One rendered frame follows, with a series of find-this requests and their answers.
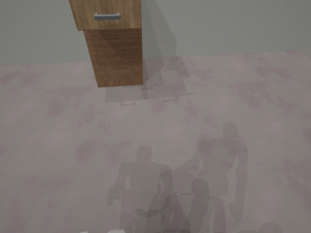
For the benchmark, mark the drawer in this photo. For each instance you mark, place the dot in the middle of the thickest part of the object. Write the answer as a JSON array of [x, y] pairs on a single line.
[[84, 10]]

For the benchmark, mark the handle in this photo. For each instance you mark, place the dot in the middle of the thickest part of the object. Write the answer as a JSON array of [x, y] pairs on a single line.
[[107, 17]]

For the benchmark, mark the cabinet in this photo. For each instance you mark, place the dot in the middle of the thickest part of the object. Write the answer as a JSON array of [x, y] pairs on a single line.
[[116, 56]]

